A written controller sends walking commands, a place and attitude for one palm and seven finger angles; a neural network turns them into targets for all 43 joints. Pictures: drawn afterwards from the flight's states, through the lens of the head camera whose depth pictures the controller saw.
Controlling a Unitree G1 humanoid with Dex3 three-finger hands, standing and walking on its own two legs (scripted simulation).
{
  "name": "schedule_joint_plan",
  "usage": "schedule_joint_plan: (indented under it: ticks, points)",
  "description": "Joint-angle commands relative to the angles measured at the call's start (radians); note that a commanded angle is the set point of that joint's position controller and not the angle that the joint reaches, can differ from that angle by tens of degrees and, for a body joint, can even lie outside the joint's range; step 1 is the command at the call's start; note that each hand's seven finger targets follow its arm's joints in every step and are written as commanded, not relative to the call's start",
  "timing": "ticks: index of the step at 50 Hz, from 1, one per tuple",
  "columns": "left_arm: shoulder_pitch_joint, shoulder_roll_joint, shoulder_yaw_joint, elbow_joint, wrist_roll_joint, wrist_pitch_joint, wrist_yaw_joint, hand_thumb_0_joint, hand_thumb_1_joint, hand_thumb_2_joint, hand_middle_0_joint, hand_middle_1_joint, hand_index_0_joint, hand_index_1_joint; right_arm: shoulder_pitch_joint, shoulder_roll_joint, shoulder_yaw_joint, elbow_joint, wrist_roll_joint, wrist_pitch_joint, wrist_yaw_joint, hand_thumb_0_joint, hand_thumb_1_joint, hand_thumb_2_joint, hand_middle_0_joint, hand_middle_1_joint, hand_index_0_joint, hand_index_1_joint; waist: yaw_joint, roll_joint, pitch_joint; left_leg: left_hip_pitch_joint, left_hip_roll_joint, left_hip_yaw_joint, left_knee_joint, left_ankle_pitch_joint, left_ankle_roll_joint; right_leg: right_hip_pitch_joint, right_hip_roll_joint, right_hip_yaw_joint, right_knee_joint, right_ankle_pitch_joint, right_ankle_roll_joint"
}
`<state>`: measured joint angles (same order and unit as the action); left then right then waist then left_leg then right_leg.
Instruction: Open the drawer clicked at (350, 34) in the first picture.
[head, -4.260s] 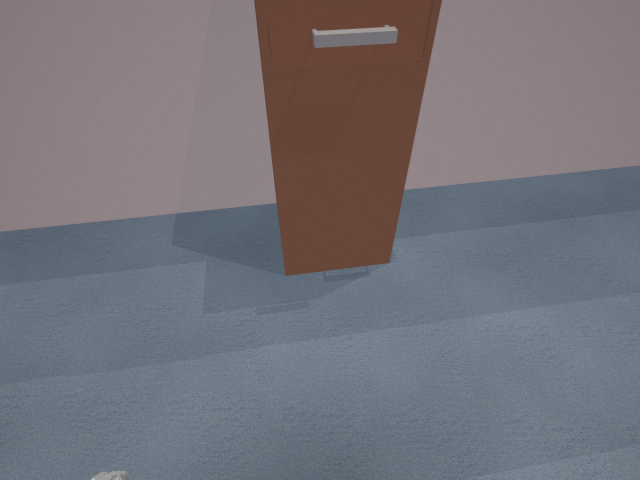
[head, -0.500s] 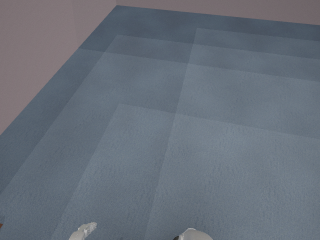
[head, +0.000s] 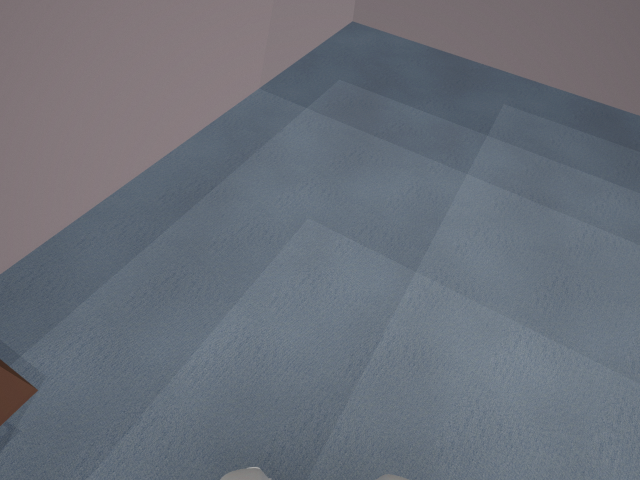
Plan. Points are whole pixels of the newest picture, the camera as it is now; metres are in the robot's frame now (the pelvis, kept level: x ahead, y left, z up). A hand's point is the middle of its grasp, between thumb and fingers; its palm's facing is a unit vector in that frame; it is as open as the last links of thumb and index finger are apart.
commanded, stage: turn to face it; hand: left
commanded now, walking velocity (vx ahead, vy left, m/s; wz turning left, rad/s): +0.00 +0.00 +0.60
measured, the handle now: out of the picture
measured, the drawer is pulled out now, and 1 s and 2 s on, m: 0.00 0.00 0.00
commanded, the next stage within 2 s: take the last steps up to it in 1.60 s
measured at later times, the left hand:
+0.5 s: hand out of the picture +0.05 +0.15 -0.13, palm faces +0.29 -0.92 -0.28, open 7.4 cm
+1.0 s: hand out of the picture -0.05 +0.21 -0.15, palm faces +0.58 -0.77 -0.28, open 7.4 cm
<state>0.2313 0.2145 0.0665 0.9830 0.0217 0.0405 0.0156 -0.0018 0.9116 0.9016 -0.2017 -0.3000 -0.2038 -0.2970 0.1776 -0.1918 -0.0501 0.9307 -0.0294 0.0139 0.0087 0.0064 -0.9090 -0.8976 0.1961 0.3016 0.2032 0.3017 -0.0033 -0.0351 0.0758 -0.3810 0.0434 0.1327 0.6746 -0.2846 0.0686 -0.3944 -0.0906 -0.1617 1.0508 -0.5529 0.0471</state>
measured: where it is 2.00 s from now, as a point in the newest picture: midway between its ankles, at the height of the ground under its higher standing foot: outside the picture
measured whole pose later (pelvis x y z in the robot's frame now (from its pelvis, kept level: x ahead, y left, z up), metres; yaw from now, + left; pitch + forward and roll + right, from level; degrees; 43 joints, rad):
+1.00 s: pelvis +0.01 -0.03 +0.02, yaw +35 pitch +1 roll -1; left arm 0.18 0.28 0.08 0.89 0.02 0.05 0.01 0.00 0.91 0.90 -0.20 -0.30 -0.20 -0.30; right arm 0.15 -0.22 -0.05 0.90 -0.03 0.03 0.01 0.01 -0.90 -0.90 0.20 0.30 0.21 0.30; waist 0.00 -0.02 0.09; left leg -0.27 -0.02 0.00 0.52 -0.26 0.03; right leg -0.48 -0.09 -0.03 1.03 -0.43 0.10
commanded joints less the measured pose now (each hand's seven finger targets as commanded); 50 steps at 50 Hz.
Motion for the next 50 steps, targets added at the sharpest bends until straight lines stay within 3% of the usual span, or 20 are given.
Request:
schedule_joint_plan:
  ticks: [1, 4, 12, 16, 17, 18, 19, 20, 22, 24, 27, 32, 34, 36, 37, 38, 39, 41, 44, 50]
  points:
    - [-0.029, 0.077, 0.03, -0.112, -0.003, -0.026, -0.004, 0.0, 0.9, 0.9, -0.2, -0.3, -0.2, -0.3, 0.033, -0.194, -0.044, -0.063, 0.006, -0.017, -0.023, 0.0, -0.9, -0.9, 0.2, 0.3, 0.2, 0.3, -0.011, 0.127, -0.137, 0.202, 0.245, -0.35, -0.344, 0.325, 0.096, -0.176, -0.029, 0.141, 0.128, 0.131, 0.029]
    - [0.002, 0.077, 0.031, -0.104, -0.004, -0.014, -0.005, 0.0, 0.9, 0.9, -0.2, -0.3, -0.2, -0.3, 0.016, -0.199, -0.048, -0.069, 0.01, -0.017, -0.018, 0.0, -0.9, -0.9, 0.2, 0.3, 0.2, 0.3, -0.005, 0.149, -0.143, 0.163, 0.202, -0.317, -0.371, 0.243, 0.086, -0.119, -0.018, 0.134, 0.044, 0.167, 0.039]
    - [-0.051, 0.077, 0.026, -0.161, -0.008, -0.016, 0.001, 0.0, 0.9, 0.9, -0.2, -0.3, -0.2, -0.3, 0.034, -0.23, -0.077, -0.068, 0.004, 0.004, -0.009, 0.0, -0.9, -0.9, 0.2, 0.3, 0.2, 0.3, -0.031, 0.192, -0.143, 0.182, 0.183, -0.438, -0.336, 0.225, 0.104, -0.047, 0.038, 0.133, -0.225, 0.114, 0.038]
    - [0.072, 0.097, 0.03, -0.147, -0.016, -0.027, 0.008, 0.0, 0.9, 0.9, -0.2, -0.3, -0.2, -0.3, -0.036, -0.229, -0.087, -0.102, 0.008, 0.017, -0.003, 0.0, -0.9, -0.9, 0.2, 0.3, 0.2, 0.3, 0.03, 0.183, -0.159, 0.021, 0.114, -0.441, -0.249, 0.176, 0.046, 0.219, 0.066, 0.107, -0.542, 0.262, 0.02]
    - [0.117, 0.149, 0.04, -0.144, -0.006, -0.036, 0.013, 0.0, 0.9, 0.9, -0.2, -0.3, -0.2, -0.3, -0.044, -0.187, -0.084, -0.115, 0.016, 0.02, 0.002, 0.0, -0.9, -0.9, 0.2, 0.3, 0.2, 0.3, 0.056, 0.063, -0.159, -0.109, 0.044, -0.386, -0.127, 0.056, -0.01, 0.348, -0.027, 0.195, -0.711, 0.265, -0.01]
    - [0.112, 0.252, 0.059, -0.16, 0.013, -0.045, 0.021, 0.0, 0.9, 0.9, -0.2, -0.3, -0.2, -0.3, -0.019, -0.096, -0.069, -0.142, 0.02, 0.02, 0.006, 0.0, -0.9, -0.9, 0.2, 0.3, 0.2, 0.3, 0.055, -0.273, -0.131, -0.323, -0.113, -0.184, 0.143, -0.197, -0.107, 0.416, -0.334, 0.521, -0.841, 0.185, -0.12]
    - [0.054, 0.273, 0.045, -0.186, 0.003, -0.035, 0.021, 0.0, 0.9, 0.9, -0.2, -0.3, -0.2, -0.3, -0.036, -0.138, -0.074, -0.153, 0.003, 0.019, 0.005, 0.0, -0.9, -0.9, 0.2, 0.3, 0.2, 0.3, 0.044, -0.23, -0.106, -0.29, -0.076, -0.197, 0.346, -0.277, -0.103, 0.246, -0.426, 0.511, -0.838, 0.232, -0.178]
    - [-0.003, 0.232, 0.047, -0.199, 0.001, -0.042, 0.023, 0.0, 0.9, 0.9, -0.2, -0.3, -0.2, -0.3, -0.041, -0.147, -0.08, -0.137, 0.0, 0.034, 0.009, 0.0, -0.9, -0.9, 0.2, 0.3, 0.2, 0.3, 0.017, -0.203, -0.075, -0.261, -0.053, -0.218, 0.469, -0.218, -0.102, 0.154, -0.37, 0.478, -0.846, 0.194, -0.165]
    - [-0.096, 0.164, 0.026, -0.213, 0.002, -0.045, 0.022, 0.0, 0.9, 0.9, -0.2, -0.3, -0.2, -0.3, -0.008, -0.146, -0.078, -0.102, 0.001, 0.041, 0.021, 0.0, -0.9, -0.9, 0.2, 0.3, 0.2, 0.3, -0.033, -0.142, -0.004, -0.255, -0.011, -0.186, 0.57, -0.104, -0.116, 0.101, -0.273, 0.296, -0.799, 0.312, -0.135]
    - [-0.067, 0.143, 0.014, -0.203, 0.004, -0.054, 0.019, 0.0, 0.9, 0.9, -0.2, -0.3, -0.2, -0.3, -0.004, -0.128, -0.065, -0.089, 0.005, 0.037, 0.025, 0.0, -0.9, -0.9, 0.2, 0.3, 0.2, 0.3, -0.026, -0.132, -0.021, -0.251, -0.009, -0.14, 0.531, -0.076, -0.14, 0.203, -0.226, 0.168, -0.723, 0.579, -0.131]
    - [0.033, 0.163, 0.019, -0.164, 0.005, -0.053, 0.019, 0.0, 0.9, 0.9, -0.2, -0.3, -0.2, -0.3, -0.069, -0.117, -0.055, -0.102, 0.01, 0.039, 0.025, 0.0, -0.9, -0.9, 0.2, 0.3, 0.2, 0.3, 0.023, -0.137, -0.054, -0.23, -0.009, -0.098, 0.407, -0.117, -0.152, 0.322, -0.245, 0.118, -0.676, 0.778, -0.143]
    - [0.066, 0.212, 0.034, -0.142, 0.011, -0.041, 0.016, 0.0, 0.9, 0.9, -0.2, -0.3, -0.2, -0.3, -0.128, -0.108, -0.037, -0.12, 0.016, 0.032, 0.027, 0.0, -0.9, -0.9, 0.2, 0.3, 0.2, 0.3, 0.054, -0.182, -0.084, -0.11, -0.011, -0.033, 0.152, -0.156, -0.136, 0.355, -0.278, 0.07, -0.623, 0.834, -0.151]
    - [0.064, 0.228, 0.043, -0.14, 0.011, -0.035, 0.015, 0.0, 0.9, 0.9, -0.2, -0.3, -0.2, -0.3, -0.111, -0.113, -0.033, -0.122, 0.018, 0.024, 0.024, 0.0, -0.9, -0.9, 0.2, 0.3, 0.2, 0.3, 0.052, -0.205, -0.109, -0.033, -0.022, -0.005, 0.03, -0.135, -0.119, 0.352, -0.285, 0.05, -0.573, 0.855, -0.138]
    - [0.048, 0.23, 0.048, -0.136, 0.0, -0.031, 0.009, 0.0, 0.9, 0.9, -0.2, -0.3, -0.2, -0.3, -0.033, -0.147, -0.042, -0.108, 0.013, 0.014, 0.02, 0.0, -0.9, -0.9, 0.2, 0.3, 0.2, 0.3, 0.005, -0.15, -0.147, 0.131, -0.035, 0.007, -0.179, 0.032, -0.099, 0.299, -0.26, -0.015, -0.439, 0.82, -0.082]
    - [0.043, 0.207, 0.044, -0.147, -0.008, -0.029, 0.004, 0.0, 0.9, 0.9, -0.2, -0.3, -0.2, -0.3, 0.046, -0.218, -0.06, -0.093, 0.009, 0.004, 0.019, 0.0, -0.9, -0.9, 0.2, 0.3, 0.2, 0.3, -0.04, 0.015, -0.207, 0.344, 0.049, -0.107, -0.27, 0.253, -0.06, 0.141, -0.221, -0.041, -0.242, 0.677, -0.03]
    - [0.026, 0.13, 0.028, -0.198, -0.015, -0.029, -0.006, 0.0, 0.9, 0.9, -0.2, -0.3, -0.2, -0.3, 0.123, -0.34, -0.092, -0.087, 0.007, -0.004, 0.012, 0.0, -0.9, -0.9, 0.2, 0.3, 0.2, 0.3, -0.081, 0.353, -0.239, 0.528, 0.347, -0.488, -0.264, 0.73, 0.089, -0.194, -0.07, -0.046, -0.002, -0.026, 0.054]
    - [-0.049, 0.136, 0.019, -0.223, -0.003, -0.015, 0.004, 0.0, 0.9, 0.9, -0.2, -0.3, -0.2, -0.3, 0.185, -0.355, -0.092, -0.052, 0.02, 0.004, 0.006, 0.0, -0.9, -0.9, 0.2, 0.3, 0.2, 0.3, -0.105, 0.287, -0.245, 0.467, 0.394, -0.486, -0.261, 0.775, 0.159, -0.215, -0.056, 0.076, 0.098, -0.136, 0.045]
    - [-0.098, 0.126, 0.027, -0.205, -0.01, -0.015, 0.006, 0.0, 0.9, 0.9, -0.2, -0.3, -0.2, -0.3, 0.1, -0.292, -0.079, -0.067, 0.012, -0.001, -0.017, 0.0, -0.9, -0.9, 0.2, 0.3, 0.2, 0.3, -0.082, 0.285, -0.169, 0.357, 0.299, -0.429, -0.268, 0.645, 0.139, -0.246, -0.059, 0.141, 0.156, -0.013, 0.045]
    - [-0.05, 0.125, 0.029, -0.165, -0.007, -0.014, -0.007, 0.0, 0.9, 0.9, -0.2, -0.3, -0.2, -0.3, -0.001, -0.234, -0.056, -0.099, 0.009, -0.01, -0.02, 0.0, -0.9, -0.9, 0.2, 0.3, 0.2, 0.3, -0.023, 0.169, -0.14, 0.28, 0.199, -0.331, -0.279, 0.615, 0.09, -0.173, -0.039, 0.143, 0.103, 0.117, 0.052]
    - [-0.081, 0.113, 0.022, -0.193, -0.011, -0.009, -0.002, 0.0, 0.9, 0.9, -0.2, -0.3, -0.2, -0.3, 0.009, -0.247, -0.066, -0.093, 0.006, -0.001, -0.014, 0.0, -0.9, -0.9, 0.2, 0.3, 0.2, 0.3, -0.03, 0.162, -0.133, 0.257, 0.185, -0.402, -0.297, 0.479, 0.111, -0.109, 0.008, 0.148, -0.103, 0.12, 0.055]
